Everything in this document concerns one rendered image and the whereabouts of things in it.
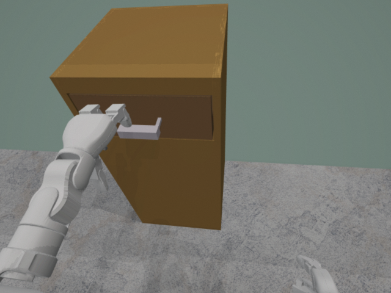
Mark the handle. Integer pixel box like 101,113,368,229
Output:
117,118,162,140

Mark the drawer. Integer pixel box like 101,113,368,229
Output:
69,93,214,140

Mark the right robot hand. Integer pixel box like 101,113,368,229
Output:
292,255,339,293

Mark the cabinet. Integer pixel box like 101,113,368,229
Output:
49,4,228,230

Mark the left robot hand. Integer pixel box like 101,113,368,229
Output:
62,104,132,192

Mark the left robot forearm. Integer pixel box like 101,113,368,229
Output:
0,148,96,282

